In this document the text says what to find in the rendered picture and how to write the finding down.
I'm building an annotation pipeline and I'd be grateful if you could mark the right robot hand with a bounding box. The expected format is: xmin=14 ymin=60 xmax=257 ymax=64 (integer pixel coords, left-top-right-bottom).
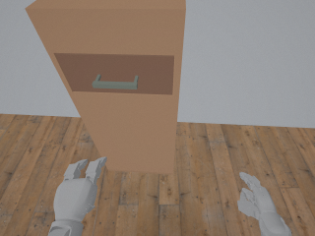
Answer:
xmin=237 ymin=171 xmax=277 ymax=220

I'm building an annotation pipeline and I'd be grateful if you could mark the robot left forearm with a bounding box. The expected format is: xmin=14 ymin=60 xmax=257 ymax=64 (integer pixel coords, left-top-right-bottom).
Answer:
xmin=47 ymin=218 xmax=84 ymax=236

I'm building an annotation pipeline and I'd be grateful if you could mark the drawer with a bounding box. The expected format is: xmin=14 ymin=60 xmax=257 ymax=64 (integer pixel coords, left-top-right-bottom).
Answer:
xmin=55 ymin=53 xmax=174 ymax=95

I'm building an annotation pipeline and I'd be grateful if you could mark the left robot hand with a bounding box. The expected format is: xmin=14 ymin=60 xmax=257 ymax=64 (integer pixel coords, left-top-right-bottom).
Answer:
xmin=53 ymin=156 xmax=107 ymax=222

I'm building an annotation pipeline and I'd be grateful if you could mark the robot right forearm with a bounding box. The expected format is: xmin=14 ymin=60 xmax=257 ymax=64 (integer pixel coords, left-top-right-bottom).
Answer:
xmin=258 ymin=211 xmax=292 ymax=236

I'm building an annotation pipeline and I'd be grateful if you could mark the handle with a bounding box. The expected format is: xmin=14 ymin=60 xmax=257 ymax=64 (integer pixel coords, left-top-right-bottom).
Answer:
xmin=92 ymin=74 xmax=139 ymax=89

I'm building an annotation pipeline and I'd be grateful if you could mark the cabinet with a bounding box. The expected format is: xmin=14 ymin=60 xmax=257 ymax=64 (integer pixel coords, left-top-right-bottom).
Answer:
xmin=25 ymin=0 xmax=186 ymax=175

